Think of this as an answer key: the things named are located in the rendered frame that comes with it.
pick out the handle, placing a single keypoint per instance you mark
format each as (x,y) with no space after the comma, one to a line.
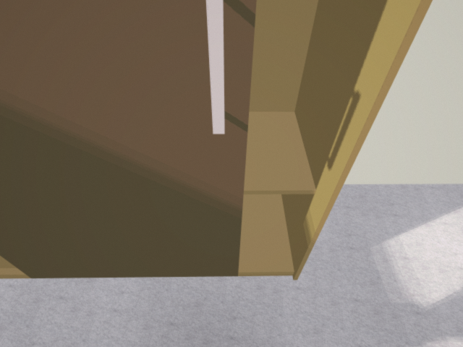
(215,22)

